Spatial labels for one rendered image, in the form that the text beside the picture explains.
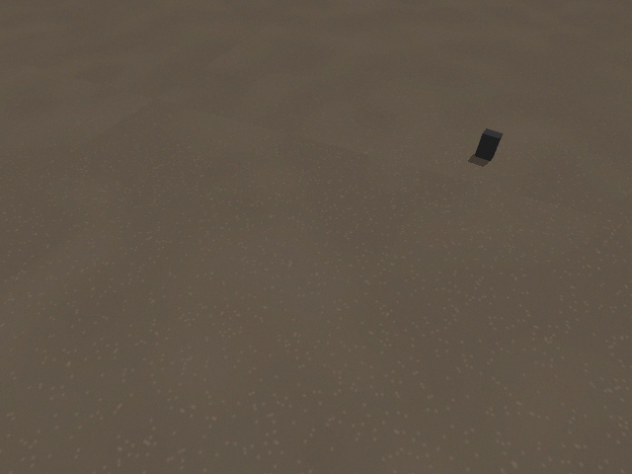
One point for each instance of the carton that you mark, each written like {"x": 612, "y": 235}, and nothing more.
{"x": 488, "y": 144}

